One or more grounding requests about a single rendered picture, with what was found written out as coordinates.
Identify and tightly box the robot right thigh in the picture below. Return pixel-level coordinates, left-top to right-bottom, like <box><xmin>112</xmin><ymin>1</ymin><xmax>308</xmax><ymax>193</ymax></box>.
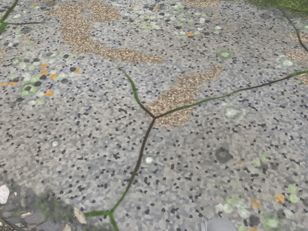
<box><xmin>199</xmin><ymin>218</ymin><xmax>238</xmax><ymax>231</ymax></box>

